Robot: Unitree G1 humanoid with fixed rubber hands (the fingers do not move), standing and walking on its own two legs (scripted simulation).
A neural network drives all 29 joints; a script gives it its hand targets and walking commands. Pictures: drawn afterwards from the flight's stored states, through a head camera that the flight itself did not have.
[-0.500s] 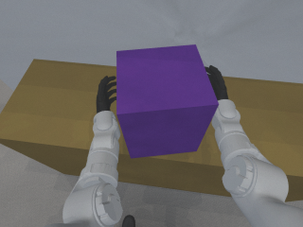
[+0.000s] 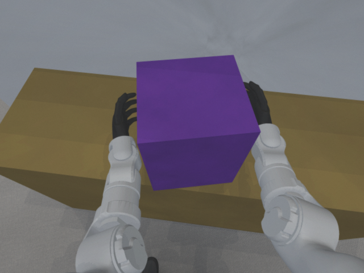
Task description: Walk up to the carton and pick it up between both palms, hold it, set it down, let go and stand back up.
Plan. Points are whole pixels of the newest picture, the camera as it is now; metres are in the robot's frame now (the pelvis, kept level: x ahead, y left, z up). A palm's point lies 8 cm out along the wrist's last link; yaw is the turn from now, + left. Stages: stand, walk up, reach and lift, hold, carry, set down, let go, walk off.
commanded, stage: set down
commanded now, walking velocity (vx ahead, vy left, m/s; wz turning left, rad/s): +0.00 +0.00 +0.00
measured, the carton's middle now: (189, 129) +0.44 +0.06 -0.01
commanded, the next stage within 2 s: none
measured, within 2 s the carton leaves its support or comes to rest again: neither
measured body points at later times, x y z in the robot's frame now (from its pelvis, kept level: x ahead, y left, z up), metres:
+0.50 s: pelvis +0.00 +0.00 +0.00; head +0.13 +0.02 +0.43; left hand +0.40 +0.21 +0.00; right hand +0.48 -0.09 +0.02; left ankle +0.01 +0.15 -0.74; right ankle -0.03 -0.08 -0.74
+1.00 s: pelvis -0.02 +0.01 -0.02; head +0.13 -0.01 +0.40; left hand +0.39 +0.24 +0.00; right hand +0.52 -0.12 +0.01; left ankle +0.01 +0.15 -0.74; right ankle -0.03 -0.08 -0.74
